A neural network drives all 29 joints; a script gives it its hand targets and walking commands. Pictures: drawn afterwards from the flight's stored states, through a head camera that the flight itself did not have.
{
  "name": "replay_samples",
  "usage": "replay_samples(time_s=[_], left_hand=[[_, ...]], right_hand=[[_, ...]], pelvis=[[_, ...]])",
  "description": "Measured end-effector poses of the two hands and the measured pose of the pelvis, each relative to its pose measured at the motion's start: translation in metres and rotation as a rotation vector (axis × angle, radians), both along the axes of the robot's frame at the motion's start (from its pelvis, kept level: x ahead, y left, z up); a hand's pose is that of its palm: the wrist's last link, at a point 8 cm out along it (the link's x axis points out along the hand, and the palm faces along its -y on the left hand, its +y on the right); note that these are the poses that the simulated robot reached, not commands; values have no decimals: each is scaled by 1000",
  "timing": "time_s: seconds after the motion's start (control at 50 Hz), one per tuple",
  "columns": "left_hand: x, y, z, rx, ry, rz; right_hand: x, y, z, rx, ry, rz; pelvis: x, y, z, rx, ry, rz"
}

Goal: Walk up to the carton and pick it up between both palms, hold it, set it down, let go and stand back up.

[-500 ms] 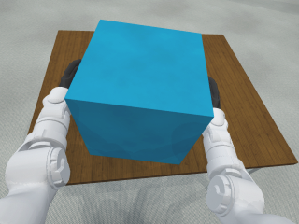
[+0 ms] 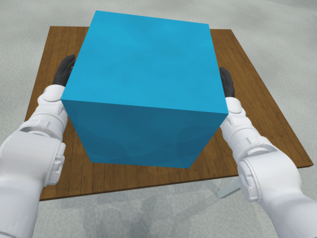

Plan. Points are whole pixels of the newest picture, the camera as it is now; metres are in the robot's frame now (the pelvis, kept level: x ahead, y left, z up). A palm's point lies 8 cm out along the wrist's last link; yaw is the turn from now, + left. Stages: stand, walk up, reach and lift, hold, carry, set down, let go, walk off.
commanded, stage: set down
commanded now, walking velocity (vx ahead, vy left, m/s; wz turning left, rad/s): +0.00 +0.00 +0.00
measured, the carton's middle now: (146, 96) +0.48 -0.01 +0.04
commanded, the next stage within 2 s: none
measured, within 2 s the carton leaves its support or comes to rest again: neither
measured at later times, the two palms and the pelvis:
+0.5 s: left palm (39, 72) +0.48 +0.23 +0.14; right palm (250, 89) +0.42 -0.26 +0.13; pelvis -0.01 -0.01 +0.00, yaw +0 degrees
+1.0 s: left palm (16, 43) +0.48 +0.25 +0.21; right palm (262, 70) +0.43 -0.26 +0.19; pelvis -0.01 +0.00 +0.01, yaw +0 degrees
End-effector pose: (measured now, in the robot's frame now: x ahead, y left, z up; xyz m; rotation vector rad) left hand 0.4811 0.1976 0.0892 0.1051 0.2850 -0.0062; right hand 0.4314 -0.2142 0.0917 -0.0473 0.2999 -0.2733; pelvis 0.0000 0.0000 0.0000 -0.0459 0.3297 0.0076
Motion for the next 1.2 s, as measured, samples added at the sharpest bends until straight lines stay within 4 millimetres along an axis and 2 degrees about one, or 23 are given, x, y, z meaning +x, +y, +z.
replay_samples(time_s=[0.14,0.3,0.52,0.64,0.76,0.86,1.08,1.2], left_hand=[[-7,16,-6,15,15,30],[-8,32,12,22,-5,71],[-5,33,55,-17,-67,50],[-7,41,78,-35,-87,77],[-10,53,89,-21,-62,100],[-7,55,99,-22,-66,92],[1,44,132,-20,-82,55],[1,42,138,-30,-60,64]], right_hand=[[-7,-26,-3,2,3,-33],[-15,-45,3,9,9,-34],[-8,-43,48,8,-63,-6],[-9,-41,71,7,-81,-13],[-10,-43,78,21,-49,-35],[-7,-41,86,26,-66,-26],[-7,-49,111,56,-102,-45],[-13,-57,118,58,-94,-65]], pelvis=[[-3,-3,-1,4,13,8],[-9,-7,-4,14,27,1],[-15,-10,-1,19,7,-2],[-17,-10,1,20,-11,1],[-18,-7,3,22,-35,2],[-16,-4,5,20,-44,2],[-9,-2,10,17,-88,-6],[-8,-3,13,21,-129,-20]])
